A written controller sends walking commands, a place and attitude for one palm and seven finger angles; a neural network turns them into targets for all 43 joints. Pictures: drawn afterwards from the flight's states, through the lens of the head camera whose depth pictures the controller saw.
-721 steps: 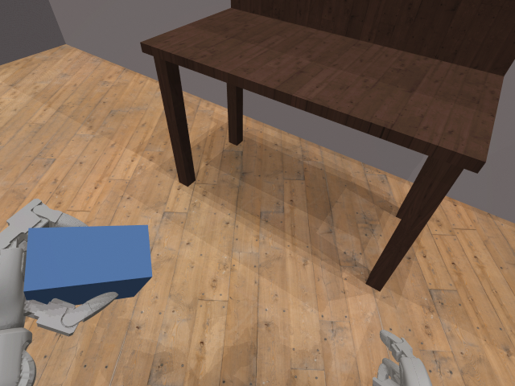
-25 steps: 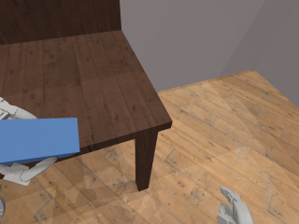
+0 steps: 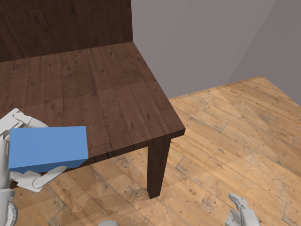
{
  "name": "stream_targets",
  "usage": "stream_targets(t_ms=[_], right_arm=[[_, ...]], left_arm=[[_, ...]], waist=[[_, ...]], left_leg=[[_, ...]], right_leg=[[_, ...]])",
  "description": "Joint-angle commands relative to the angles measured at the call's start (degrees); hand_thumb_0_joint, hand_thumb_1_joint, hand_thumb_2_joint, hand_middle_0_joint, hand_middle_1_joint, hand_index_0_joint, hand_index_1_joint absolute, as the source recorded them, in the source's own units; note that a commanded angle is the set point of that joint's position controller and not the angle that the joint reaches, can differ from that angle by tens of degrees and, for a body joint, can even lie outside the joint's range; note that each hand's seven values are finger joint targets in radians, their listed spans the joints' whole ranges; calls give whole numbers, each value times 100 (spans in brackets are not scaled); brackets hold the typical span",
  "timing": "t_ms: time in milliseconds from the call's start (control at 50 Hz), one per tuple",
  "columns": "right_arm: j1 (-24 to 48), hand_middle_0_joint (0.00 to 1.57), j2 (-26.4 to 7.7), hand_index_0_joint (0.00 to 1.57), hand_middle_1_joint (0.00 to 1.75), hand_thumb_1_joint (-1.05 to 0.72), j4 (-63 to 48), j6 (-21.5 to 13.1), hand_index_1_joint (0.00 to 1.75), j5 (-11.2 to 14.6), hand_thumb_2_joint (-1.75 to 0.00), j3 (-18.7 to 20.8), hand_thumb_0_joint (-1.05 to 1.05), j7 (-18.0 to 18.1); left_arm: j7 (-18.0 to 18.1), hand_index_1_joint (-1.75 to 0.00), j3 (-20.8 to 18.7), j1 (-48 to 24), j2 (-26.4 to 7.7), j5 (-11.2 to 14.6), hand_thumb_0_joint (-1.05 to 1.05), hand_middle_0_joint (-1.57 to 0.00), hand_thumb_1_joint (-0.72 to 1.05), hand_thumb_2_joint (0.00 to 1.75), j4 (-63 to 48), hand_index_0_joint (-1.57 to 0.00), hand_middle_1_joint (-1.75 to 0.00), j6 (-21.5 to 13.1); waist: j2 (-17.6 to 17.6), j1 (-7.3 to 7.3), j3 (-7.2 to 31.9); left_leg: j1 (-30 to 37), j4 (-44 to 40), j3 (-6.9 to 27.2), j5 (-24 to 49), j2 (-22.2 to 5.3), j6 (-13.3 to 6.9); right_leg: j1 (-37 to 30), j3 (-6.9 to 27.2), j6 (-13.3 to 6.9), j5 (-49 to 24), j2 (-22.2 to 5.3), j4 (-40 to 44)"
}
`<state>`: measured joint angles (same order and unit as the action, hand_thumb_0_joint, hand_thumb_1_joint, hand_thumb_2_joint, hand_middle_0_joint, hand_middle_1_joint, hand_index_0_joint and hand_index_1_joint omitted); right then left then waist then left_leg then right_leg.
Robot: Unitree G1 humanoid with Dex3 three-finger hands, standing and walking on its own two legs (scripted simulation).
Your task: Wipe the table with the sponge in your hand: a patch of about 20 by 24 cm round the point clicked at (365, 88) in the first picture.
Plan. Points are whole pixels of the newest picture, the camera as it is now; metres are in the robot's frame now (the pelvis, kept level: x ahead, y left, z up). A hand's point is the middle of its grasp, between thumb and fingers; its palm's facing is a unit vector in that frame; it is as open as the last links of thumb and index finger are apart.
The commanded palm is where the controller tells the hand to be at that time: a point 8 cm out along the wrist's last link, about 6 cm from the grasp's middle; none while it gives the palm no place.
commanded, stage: shuffle to correct the standing spot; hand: left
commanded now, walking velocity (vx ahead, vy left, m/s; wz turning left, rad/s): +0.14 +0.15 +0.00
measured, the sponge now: (60, 150) +0.23 +0.20 +0.15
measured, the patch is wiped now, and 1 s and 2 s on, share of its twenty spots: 0.00 0.00 0.00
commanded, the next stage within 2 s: come to a stop and stand still in 0.48 s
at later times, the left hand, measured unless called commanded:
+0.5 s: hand out of the picture +0.25 +0.35 +0.16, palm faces +0.45 -0.80 -0.40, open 10.3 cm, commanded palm +0.20 +0.38 +0.18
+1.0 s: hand (5, 114) +0.29 +0.35 +0.16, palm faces +0.38 -0.85 -0.37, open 10.3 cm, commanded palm +0.24 +0.39 +0.18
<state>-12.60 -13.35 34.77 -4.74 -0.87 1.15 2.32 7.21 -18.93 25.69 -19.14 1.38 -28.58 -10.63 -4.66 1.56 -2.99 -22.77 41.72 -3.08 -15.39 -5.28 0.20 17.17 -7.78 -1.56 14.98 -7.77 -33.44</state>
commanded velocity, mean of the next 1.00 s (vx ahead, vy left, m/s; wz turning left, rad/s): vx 0.06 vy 0.03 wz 0.00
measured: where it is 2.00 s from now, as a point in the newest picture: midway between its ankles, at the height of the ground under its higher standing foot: outside the picture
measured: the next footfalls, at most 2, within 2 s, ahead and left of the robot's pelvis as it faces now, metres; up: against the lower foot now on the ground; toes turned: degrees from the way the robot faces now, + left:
left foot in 0.08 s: +0.11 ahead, +0.22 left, +0.00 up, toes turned -4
right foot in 0.72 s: +0.13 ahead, +0.02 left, +0.00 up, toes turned -1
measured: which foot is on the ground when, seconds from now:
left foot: up 0.00-0.06, down 0.08-1.00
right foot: down 0.00-0.46, up 0.48-0.70, down 0.72-1.00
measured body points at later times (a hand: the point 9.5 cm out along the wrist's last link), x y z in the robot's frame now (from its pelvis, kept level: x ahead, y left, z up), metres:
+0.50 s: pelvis +0.04 +0.10 -0.02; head +0.06 +0.11 +0.43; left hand +0.22 +0.39 +0.19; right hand +0.21 -0.14 -0.11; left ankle +0.08 +0.21 -0.74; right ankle +0.03 -0.04 -0.72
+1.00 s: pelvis +0.08 +0.11 +0.00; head +0.09 +0.12 +0.45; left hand +0.27 +0.39 +0.18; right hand +0.26 -0.13 -0.07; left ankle +0.07 +0.22 -0.74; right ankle +0.09 +0.02 -0.74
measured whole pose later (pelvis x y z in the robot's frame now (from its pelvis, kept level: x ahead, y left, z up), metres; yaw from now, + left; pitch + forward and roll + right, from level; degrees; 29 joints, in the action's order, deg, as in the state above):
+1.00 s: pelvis +0.08 +0.11 +0.00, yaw +0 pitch -1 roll +0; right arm -10.1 -12.5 34.1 -5.1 0.8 0.2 3.4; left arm 8.3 -18.5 26.6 -20.3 2.8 -28.8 -7.9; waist -0.7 0.1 -2.5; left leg -11.6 27.4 -1.4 -14.7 -0.2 -0.5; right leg 12.3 -4.2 -2.5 12.7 1.5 -26.0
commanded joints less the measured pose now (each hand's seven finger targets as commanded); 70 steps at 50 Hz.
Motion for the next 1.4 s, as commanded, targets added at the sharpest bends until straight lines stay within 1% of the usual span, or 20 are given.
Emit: stream_targets(t_ms=[0,40,80,120,180,200,220,240,260,320,380,400,440,480,560,660,720,780,920,1380], right_arm=[[403,20,-393,20,30,-90,-953,-406,30,80,-90,209,0,136],[345,20,-651,20,30,-90,-1067,-434,30,191,-90,336,0,116],[358,20,-656,20,30,-90,-1040,-456,30,209,-90,347,0,67],[411,20,-569,20,30,-90,-1010,-491,30,162,-90,312,0,-7],[468,20,-573,20,30,-90,-988,-551,30,190,-90,212,0,-60],[456,20,-497,20,30,-90,-986,-543,30,153,-90,176,0,-64],[479,20,-454,20,30,-90,-988,-530,30,144,-90,196,0,-84],[458,20,-609,20,30,-90,-944,-491,30,187,-90,350,0,-133],[560,20,-617,20,30,-90,-864,-467,30,200,-90,303,0,-144],[492,20,-378,20,30,-90,-691,-383,30,115,-90,99,0,-119],[540,20,-331,20,30,-90,-660,-445,30,91,-90,142,0,-7],[427,20,-430,20,30,-90,-713,-484,30,126,-90,211,0,21],[388,20,-642,20,30,-90,-906,-533,30,204,-90,334,0,-11],[508,20,-487,20,30,-90,-852,-591,30,117,-90,283,0,-30],[661,20,-496,20,30,-90,-828,-598,30,174,-90,222,0,-90],[581,20,-414,20,30,-90,-886,-476,30,219,-90,5,0,-5],[323,20,-415,20,30,-90,-836,-469,30,204,-90,114,0,23],[532,20,-381,20,30,-90,-803,-378,30,208,-90,37,0,17],[826,20,-510,20,30,-90,-1021,-365,30,155,-90,77,0,179],[675,20,-510,20,30,-90,-937,-407,30,128,-90,65,0,157]], left_arm=[[229,-160,-1005,-585,-1269,133,0,-120,10,130,-1418,-120,-160,-399],[207,-160,-978,-588,-1173,141,0,-120,10,130,-1367,-120,-160,-463],[140,-160,-967,-232,-1155,143,0,-120,10,130,-909,-120,-160,-448],[113,-160,-985,-442,-1173,55,0,-120,10,130,-1257,-120,-160,-487],[135,-160,-876,-350,-1127,68,0,-120,10,130,-1439,-120,-160,-505],[154,-160,-966,-299,-1276,22,0,-120,10,130,-1350,-120,-160,-497],[170,-160,-1098,-385,-1452,39,0,-120,10,130,-1223,-120,-160,-465],[147,-160,-950,-506,-1269,134,0,-120,10,130,-1239,-120,-160,-452],[168,-160,-1078,-506,-1386,148,0,-120,10,130,-1214,-120,-160,-453],[210,-160,-1055,-666,-1320,38,0,-120,10,130,-1165,-120,-160,-583],[186,-160,-854,-813,-1130,69,0,-120,10,130,-1096,-120,-160,-541],[160,-160,-815,-929,-1123,90,0,-120,10,130,-1236,-120,-160,-562],[139,-160,-773,-1099,-1150,53,0,-120,10,130,-1551,-120,-160,-606],[80,-160,-940,-811,-1340,34,0,-120,10,130,-1358,-120,-160,-531],[81,-160,-1015,-225,-1289,65,0,-120,10,130,-1904,-120,-160,-505],[118,-160,-1153,-137,-1380,140,0,-120,10,130,-1266,-120,-160,-338],[89,-160,-977,-248,-1075,268,0,-120,10,130,-554,-120,-160,-202],[157,-160,-716,-250,-989,278,0,-120,10,130,-629,-120,-160,-116],[293,-160,-793,-373,-1250,186,0,-120,10,130,-1648,-120,-160,-187],[258,-160,-558,-524,-992,145,0,-120,10,130,-1145,-120,-160,-51]], waist=[[-20,-127,721],[1037,-140,776],[2041,-198,587],[2253,-152,476],[1513,-76,721],[552,-66,757],[-813,-52,701],[-1295,0,418],[-711,-38,401],[-280,-117,570],[119,-169,760],[731,-230,800],[2202,-214,903],[1726,-229,772],[1774,-88,1085],[1236,-151,1062],[-191,-268,1149],[-169,-237,908],[1060,-92,1160],[822,-118,724]], left_leg=[[1142,-1356,-589,-115,551,-73],[1204,-1728,578,623,-222,-408],[1076,-2288,1709,1135,-937,-928],[625,-2064,1226,677,-807,-1040],[-238,-1248,467,-225,-274,-577],[-841,-315,120,-634,161,-364],[-1401,977,-222,-1201,645,-98],[-1626,1903,230,-1122,451,11],[-1725,2303,458,-1157,336,13],[-734,1020,413,-815,12,-72],[1374,-1043,-429,38,606,-86],[1778,-1461,-107,57,469,-177],[2144,-2329,2500,941,-1060,-1126],[1746,-2619,3221,569,-1399,-1538],[1540,-2076,1309,1805,-812,-1154],[547,-1542,569,1557,-482,-343],[505,-641,149,292,406,56],[780,-774,265,187,441,20],[1201,-1870,847,2487,-187,-78],[643,-2425,703,-33,95,-124]], right_leg=[[-88,745,-179,1139,-442,664],[146,257,143,566,296,-672],[878,145,273,1736,670,-2038],[603,242,161,1447,561,-1730],[-1104,192,111,368,569,396],[-1630,1248,-157,411,-15,1079],[-1557,3171,-697,732,-1129,1695],[-1367,3723,-1021,457,-1604,1927],[-1258,3733,-1237,23,-1687,1809],[-823,1842,-846,-1336,-1188,1064],[190,767,-328,295,-313,416],[408,628,-179,510,-25,-318],[1486,386,169,1861,873,-2502],[1837,885,118,1670,606,-3542],[1155,537,114,1026,596,-2154],[-1160,338,109,-744,788,993],[-1192,1995,-434,-2528,-269,1323],[-824,1930,-533,-2483,-585,1386],[-1322,975,-4,-2120,342,835],[-1191,1044,60,-472,510,1614]])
